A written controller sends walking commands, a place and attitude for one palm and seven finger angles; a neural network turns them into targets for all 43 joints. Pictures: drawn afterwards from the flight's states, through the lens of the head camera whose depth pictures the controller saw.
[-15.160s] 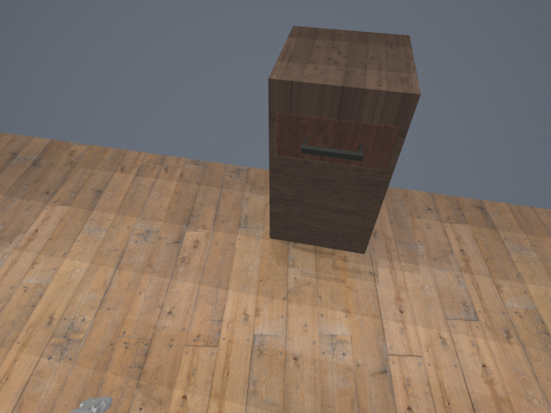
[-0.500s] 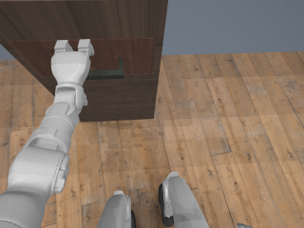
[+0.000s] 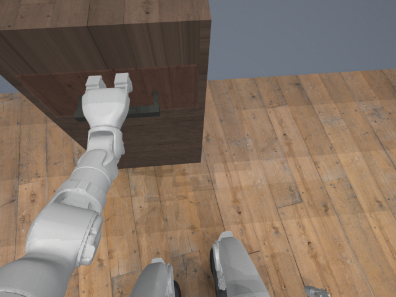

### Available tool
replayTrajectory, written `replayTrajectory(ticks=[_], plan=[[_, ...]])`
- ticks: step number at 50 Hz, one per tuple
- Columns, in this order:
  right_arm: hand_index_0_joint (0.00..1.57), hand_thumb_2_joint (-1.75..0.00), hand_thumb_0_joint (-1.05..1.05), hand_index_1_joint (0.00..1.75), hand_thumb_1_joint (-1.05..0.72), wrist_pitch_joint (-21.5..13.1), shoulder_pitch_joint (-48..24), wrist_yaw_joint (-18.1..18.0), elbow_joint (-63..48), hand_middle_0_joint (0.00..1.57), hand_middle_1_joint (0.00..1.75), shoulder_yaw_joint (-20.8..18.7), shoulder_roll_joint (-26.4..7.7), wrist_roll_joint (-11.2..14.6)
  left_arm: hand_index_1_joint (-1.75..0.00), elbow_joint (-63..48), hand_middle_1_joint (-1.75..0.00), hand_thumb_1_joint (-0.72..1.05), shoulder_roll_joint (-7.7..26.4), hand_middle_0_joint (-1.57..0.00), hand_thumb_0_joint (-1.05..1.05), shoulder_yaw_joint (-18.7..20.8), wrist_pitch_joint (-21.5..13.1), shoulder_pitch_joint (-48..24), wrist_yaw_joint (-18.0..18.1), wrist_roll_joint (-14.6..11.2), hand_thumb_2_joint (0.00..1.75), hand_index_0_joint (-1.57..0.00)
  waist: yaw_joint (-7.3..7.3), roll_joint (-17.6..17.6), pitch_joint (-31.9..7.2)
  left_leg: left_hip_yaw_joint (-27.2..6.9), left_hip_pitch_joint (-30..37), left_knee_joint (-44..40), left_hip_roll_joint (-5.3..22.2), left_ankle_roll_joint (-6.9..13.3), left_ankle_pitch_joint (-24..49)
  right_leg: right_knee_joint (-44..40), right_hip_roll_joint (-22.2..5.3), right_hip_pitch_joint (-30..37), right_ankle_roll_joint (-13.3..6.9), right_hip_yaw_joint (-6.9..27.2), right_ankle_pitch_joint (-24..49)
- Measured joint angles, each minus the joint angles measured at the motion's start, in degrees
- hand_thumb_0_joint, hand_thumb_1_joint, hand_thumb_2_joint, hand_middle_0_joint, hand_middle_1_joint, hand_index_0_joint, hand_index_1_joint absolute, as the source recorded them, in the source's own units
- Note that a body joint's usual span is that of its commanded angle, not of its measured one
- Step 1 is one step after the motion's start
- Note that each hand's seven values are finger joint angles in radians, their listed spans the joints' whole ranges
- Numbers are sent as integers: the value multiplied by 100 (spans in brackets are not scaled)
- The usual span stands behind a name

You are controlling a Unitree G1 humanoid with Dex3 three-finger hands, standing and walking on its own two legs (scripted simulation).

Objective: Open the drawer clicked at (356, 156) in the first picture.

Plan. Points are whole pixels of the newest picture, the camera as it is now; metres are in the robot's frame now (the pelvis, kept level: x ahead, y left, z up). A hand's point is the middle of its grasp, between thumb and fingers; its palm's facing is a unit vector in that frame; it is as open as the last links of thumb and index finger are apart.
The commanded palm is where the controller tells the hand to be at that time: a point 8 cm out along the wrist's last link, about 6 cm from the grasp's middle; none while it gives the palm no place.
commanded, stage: move the hooked fingers above the handle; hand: left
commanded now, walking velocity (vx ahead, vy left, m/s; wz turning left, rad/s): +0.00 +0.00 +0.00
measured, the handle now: (118, 105) +0.56 +0.14 -0.08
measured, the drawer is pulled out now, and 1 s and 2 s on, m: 0.00 0.00 0.00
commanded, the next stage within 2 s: lift the fingers back up to retry in 0.10 s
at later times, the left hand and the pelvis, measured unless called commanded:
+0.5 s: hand (117, 117) +0.50 +0.13 -0.03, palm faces -0.03 +0.01 -1.00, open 13.9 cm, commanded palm +0.47 +0.14 +0.03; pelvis +0.00 -0.01 +0.00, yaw +0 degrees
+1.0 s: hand (113, 119) +0.50 +0.13 -0.03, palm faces -0.09 -0.05 -0.99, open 13.8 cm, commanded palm +0.48 +0.15 +0.03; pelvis -0.01 -0.01 +0.00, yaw +1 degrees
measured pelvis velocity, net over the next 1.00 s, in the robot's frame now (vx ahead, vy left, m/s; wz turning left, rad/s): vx -0.01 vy -0.01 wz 0.02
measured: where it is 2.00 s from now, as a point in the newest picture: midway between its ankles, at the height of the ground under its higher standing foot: outside the picture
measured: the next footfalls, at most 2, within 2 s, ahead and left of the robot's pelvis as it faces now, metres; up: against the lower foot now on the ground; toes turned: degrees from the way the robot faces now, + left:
none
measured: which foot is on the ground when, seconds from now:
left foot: down 0.00-1.00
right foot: down 0.00-1.00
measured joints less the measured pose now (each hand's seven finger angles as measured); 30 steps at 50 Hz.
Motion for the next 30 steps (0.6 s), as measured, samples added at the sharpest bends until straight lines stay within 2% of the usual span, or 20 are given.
replayTrajectory(ticks=[2, 4, 7, 9, 12, 15, 19, 22, 26, 30], plan=[[20, -90, 0, 30, -91, 26, -116, -31, -19, 20, 30, 7, 23, 63, -120, 56, -123, -49, 47, -36, 0, 41, 291, 84, -182, -171, 30, -31, 35, 27, 132, 27, 59, -117, -14, 4, 82, -100, -8, 55, 15, 33, 70], [20, -90, 0, 30, -91, -5, -153, -89, -28, 20, 30, -4, 69, 105, -120, -47, -123, -49, 118, -35, 0, 64, 371, 193, -504, -399, 30, -32, 82, 49, 209, 12, 130, -256, -36, 1, 174, -229, -31, 141, 20, 27, 136], [20, -90, 0, 30, -91, -129, -32, -188, 10, 20, 30, -77, 154, 117, -120, -374, -121, -49, 174, -34, 0, -163, 165, 330, -981, -652, 30, -32, 198, 62, 191, -97, 281, -451, -88, -24, 283, -412, -97, 343, 6, -64, 178], [20, -90, 0, 30, -91, -234, 100, -237, 93, 20, 30, -115, 196, 98, -120, -485, -121, -49, 135, -34, 0, -482, -108, 303, -1153, -674, 30, -32, 271, 49, 111, -207, 394, -532, -122, -51, 317, -495, -147, 503, -13, -163, 162], [20, -90, 0, 30, -91, -323, 228, -221, 245, 21, 30, -103, 205, 47, -120, -316, -120, -49, -31, -33, 0, -806, -533, 77, -1133, -520, 30, -32, 274, 5, -60, -359, 483, -522, -140, -88, 293, -521, -185, 659, -48, -309, 98], [20, -90, 0, 30, -91, -299, 223, -135, 296, 21, 30, -33, 150, -12, -120, 66, -120, -49, -182, -33, 0, -709, -694, -188, -890, -339, 30, -32, 128, -39, -218, -401, 422, -388, -108, -108, 210, -426, -159, 611, -84, -360, 37], [20, -90, 0, 30, -91, -183, 129, -28, 153, 21, 30, 5, 34, -68, -120, 369, -120, -49, -164, -32, 0, -298, -409, -357, -461, -182, 30, -32, -83, -33, -259, -283, 225, -171, -33, -100, 102, -221, -73, 350, -99, -264, 11], [20, -90, 0, 30, -91, -95, 82, -3, 22, 20, 30, -20, -20, -50, -120, 350, -120, -49, -55, -32, 0, -133, -58, -299, -287, -131, 30, -32, -116, -13, -142, -141, 136, -110, 6, -81, 84, -133, -15, 192, -83, -135, 42], [20, -90, 0, 30, -91, -56, 72, -40, -4, 20, 30, -35, -21, 32, -120, 221, -120, -49, 54, -32, 0, -90, 210, -121, -458, -279, 30, -32, -54, 20, 74, -35, 135, -184, 8, -66, 148, -161, 5, 142, -60, -29, 115], [20, -90, 0, 30, -91, -128, 158, -127, 75, 20, 30, -47, 60, 75, -120, -134, -120, -49, 150, -32, 0, -49, 16, 102, -837, -505, 30, -32, 32, 35, 159, -54, 192, -329, -21, -75, 245, -275, -26, 206, -65, -37, 172]])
